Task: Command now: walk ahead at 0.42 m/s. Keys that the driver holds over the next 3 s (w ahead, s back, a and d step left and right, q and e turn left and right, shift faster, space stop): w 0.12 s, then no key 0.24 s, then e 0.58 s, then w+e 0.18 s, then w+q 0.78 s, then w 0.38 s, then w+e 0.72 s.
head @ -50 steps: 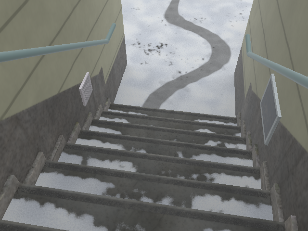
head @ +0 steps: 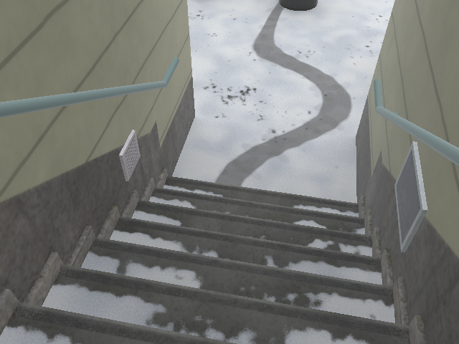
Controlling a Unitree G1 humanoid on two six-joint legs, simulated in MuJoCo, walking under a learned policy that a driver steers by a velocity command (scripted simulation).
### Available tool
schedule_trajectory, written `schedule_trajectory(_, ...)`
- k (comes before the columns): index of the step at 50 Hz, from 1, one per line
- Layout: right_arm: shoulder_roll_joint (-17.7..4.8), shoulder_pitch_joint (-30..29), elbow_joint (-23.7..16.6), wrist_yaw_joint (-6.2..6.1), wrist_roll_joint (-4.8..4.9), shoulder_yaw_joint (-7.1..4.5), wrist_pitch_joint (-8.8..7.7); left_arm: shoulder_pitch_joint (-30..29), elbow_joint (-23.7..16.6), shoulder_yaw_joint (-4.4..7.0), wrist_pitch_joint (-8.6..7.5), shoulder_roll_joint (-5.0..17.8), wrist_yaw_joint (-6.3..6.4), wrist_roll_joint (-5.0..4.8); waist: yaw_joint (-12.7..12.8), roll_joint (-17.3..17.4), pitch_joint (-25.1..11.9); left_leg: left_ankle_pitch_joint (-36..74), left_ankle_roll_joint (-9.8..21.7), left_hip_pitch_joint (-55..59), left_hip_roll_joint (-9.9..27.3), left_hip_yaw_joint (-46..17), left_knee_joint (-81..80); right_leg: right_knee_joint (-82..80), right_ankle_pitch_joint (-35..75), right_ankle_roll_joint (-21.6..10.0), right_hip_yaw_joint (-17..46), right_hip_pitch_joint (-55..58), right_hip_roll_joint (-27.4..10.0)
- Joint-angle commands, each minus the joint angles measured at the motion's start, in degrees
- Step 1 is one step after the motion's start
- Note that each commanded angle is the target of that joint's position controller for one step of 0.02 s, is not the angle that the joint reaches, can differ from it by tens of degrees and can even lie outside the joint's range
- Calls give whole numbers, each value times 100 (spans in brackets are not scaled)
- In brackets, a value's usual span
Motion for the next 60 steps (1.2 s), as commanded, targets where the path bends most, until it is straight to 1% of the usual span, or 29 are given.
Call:
schedule_trajectory(1, 296, -583, -593, 66, -132, 155, 29, 215, -23, -196, 79, -274, 66, -18, -238, 96, 932, 1576, -2, -1670, 791, -111, -554, -985, 2533, -1036, 1026, -446, -1480)
schedule_trajectory(4, 184, -100, -479, 233, -210, 245, 105, 185, -178, -324, 98, 22, 135, 63, -402, -523, 700, 2868, -321, 379, 479, 705, -778, -557, 1967, -908, 490, -2743, -878)
schedule_trajectory(7, 123, -1273, -864, 87, -213, 368, 70, 1636, 303, -495, -15, -286, 388, -146, 360, -42, 699, 5912, -374, -1762, 1039, 4, -3932, 782, 1587, -626, 877, -703, -953)
schedule_trajectory(11, -190, -1415, -1072, 187, -234, 420, 272, 1427, -4, -482, 198, 306, 122, -35, 227, -310, 778, 5339, -498, 866, 771, 586, -3906, 1095, 706, -571, 1086, -2840, -913)
schedule_trajectory(14, -383, -882, -771, 119, -182, 438, 285, 1362, -131, -436, 377, 426, 192, -321, 205, -24, 920, 4760, -511, 935, 931, 318, -5553, 2228, 845, -407, 1497, -1488, -899)
schedule_trajectory(16, -1056, 1775, 292, 50, -32, 110, 166, 1136, -103, -404, 632, 820, -197, -143, -874, 528, 206, 6156, -444, 4034, 1025, 791, -6154, 4686, 869, 83, 889, -2458, -396)
schedule_trajectory(17, -1738, 2916, 415, 131, 58, -34, 225, 2497, 180, -534, 626, -149, -530, -177, -731, 2089, -2028, 9946, 957, 7283, 2268, 79, -3519, 7759, -2756, 559, 522, -3750, 210)
schedule_trajectory(18, -1781, 2873, 444, 330, 6, -25, 297, 2057, -222, -394, 511, 416, -634, -360, -917, 1377, -2912, 10317, 1584, 7575, 2743, -757, -2988, 9430, -3589, 689, 878, -4342, 85)
schedule_trajectory(19, -1568, 2217, 325, 370, -200, 15, 307, 1094, -607, -319, 494, 633, -631, -524, -965, 593, -2060, 9670, 1402, 6615, 2857, -713, -3255, 9607, -3432, 670, 874, -5273, -53)
schedule_trajectory(21, -715, 144, -196, 504, 85, 407, 219, 561, -1035, -411, 470, 256, -516, -468, -37, -298, -521, 5544, 971, 3126, 2809, -717, -4320, 7403, -2139, 724, 1151, -4996, -1028)
schedule_trajectory(23, -511, 701, 39, 517, -76, 512, 97, 1145, -641, -525, 552, -144, -478, -684, 377, 215, 524, 5755, 612, 330, 2396, 97, -4957, 6953, -1898, 949, 879, -3172, -986)
schedule_trajectory(25, -133, 165, -182, 307, 54, 657, -157, 1455, -503, -526, 616, -98, -460, -452, 478, 288, 546, 4303, 654, -754, 1709, 625, -4958, 5778, 417, 922, 1005, -2748, -1118)
schedule_trajectory(26, -227, -42, -316, 231, 4, 684, -225, 1644, -284, -416, 604, 140, -539, -290, 446, -357, 373, 3446, 605, -953, 1529, 939, -4681, 4587, 2123, 845, 1103, -2453, -1188)
schedule_trajectory(29, -933, -97, -179, 309, -32, 615, -205, 1276, -619, -224, 719, 419, -543, -253, 422, 241, 363, 2153, 194, -1333, 1684, 669, -4548, 3431, 2342, 906, 440, -1537, -979)
schedule_trajectory(32, -1656, 1075, -133, -147, 46, 144, -103, -476, -1819, -66, 639, 830, 172, -167, -593, 536, 71, 2253, 1282, 1384, 3047, -793, -4670, 3430, 373, 661, 716, -3790, -886)
schedule_trajectory(34, -1153, 1725, 39, -586, 111, 127, -19, -1420, -2252, -264, 788, 405, 541, -39, -1096, 291, 234, 1137, 1261, 2430, 3564, -1647, -4894, 2736, -405, 586, 1068, -4923, -1246)
schedule_trajectory(35, -1155, 1271, -216, -683, 136, 63, 2, -1419, -2213, -272, 751, 347, 585, -57, -1021, 448, 66, 651, 1029, 2258, 3168, -1295, -4897, 2572, -528, 534, 794, -4428, -1057)
schedule_trajectory(37, -1038, 272, -724, -753, 135, 33, -96, -862, -2064, -143, 702, 508, 485, -45, -616, 443, 157, 9, 454, 642, 2538, -180, -4808, 2234, 37, 311, -40, -2685, -510)
schedule_trajectory(39, -1055, -250, -1016, -875, 3, 50, -236, 314, -1569, 197, 450, 854, 190, -267, 74, -432, -199, -805, -255, -1015, 1741, 1103, -3450, 918, 1456, -152, -118, -115, -6)
schedule_trajectory(40, -431, -271, -1436, -867, -17, 203, -287, 1392, -1300, 356, 275, 1581, 232, -182, 281, -2203, -928, -2033, -878, -2334, 799, 1900, -786, 19, 3724, -1432, 2430, 1420, -1612)
schedule_trajectory(41, -348, -666, -1854, -828, 193, 277, -353, 1891, -1344, 307, 125, 1846, 64, 121, 732, -1251, -849, -2080, -864, -3303, -66, 261, -337, -285, 4270, -2052, 4120, 1587, -2519)
schedule_trajectory(42, -359, -917, -1869, -845, 445, 228, -323, 1748, -1316, 293, 112, 1633, -103, 244, 844, -684, -210, -1521, -816, -3634, -237, -622, -18, -320, 4543, -1931, 3793, 1091, -2474)
schedule_trajectory(43, -659, -819, -1921, -888, 398, 107, -269, 901, -1495, 289, 264, 1554, -181, 29, 388, -761, -250, -1140, -782, -3607, -142, -535, 600, -124, 4677, -1863, 3215, 672, -2364)
schedule_trajectory(45, -946, -115, -1717, -751, -64, 6, -89, -572, -1911, 194, 452, 1268, -252, -367, -452, -391, -538, -141, -821, -2468, 313, 18, 1254, 4, 4075, -1398, 2083, -981, -1833)
schedule_trajectory(47, -643, 232, -1681, -539, -22, 109, 59, -799, -2035, 38, 472, 1077, -249, -172, -664, -304, -410, 686, -1057, -1872, 201, 208, 2076, -65, 3731, -1296, 1924, -2308, -1497)
schedule_trajectory(49, -770, 442, -1721, -429, 21, 100, 147, -215, -1778, -7, 355, 1142, -221, -80, -471, -384, -351, 913, -1214, -2279, 251, 176, 2280, -427, 1313, -1335, 2258, -2249, -1269)
schedule_trajectory(51, -872, 479, -1628, -364, -154, 136, 193, 75, -1508, 39, 255, 1357, -318, -137, -305, -489, -76, 884, -1288, -2827, 355, 122, 2028, -563, -316, -1370, 2741, -1960, -1196)
schedule_trajectory(56, -576, -298, -1919, -335, -147, 361, 246, -510, -1515, -110, 102, 1283, -248, -305, -259, -717, -419, 513, -1419, -1510, 344, 459, 784, -425, -661, -1411, 3045, -2451, -972)
schedule_trajectory(60, -604, -501, -1698, -136, -187, 512, 256, 112, -1260, -127, -18, 1366, -284, -322, 281, -649, -163, -310, -1389, -2024, 376, 355, -184, -146, -608, -1717, 3314, -1388, -1393)
Next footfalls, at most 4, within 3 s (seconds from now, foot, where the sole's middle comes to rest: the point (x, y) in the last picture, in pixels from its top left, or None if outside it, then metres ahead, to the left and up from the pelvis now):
0.32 left None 0.30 0.14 -0.94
0.78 right None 0.25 -0.12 -0.94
1.50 left None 0.37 0.09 -0.94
1.82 right None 0.56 -0.11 -1.12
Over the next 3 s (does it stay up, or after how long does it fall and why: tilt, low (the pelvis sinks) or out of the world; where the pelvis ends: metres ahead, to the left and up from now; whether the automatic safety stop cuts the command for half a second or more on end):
stays up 1.14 0.01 -0.70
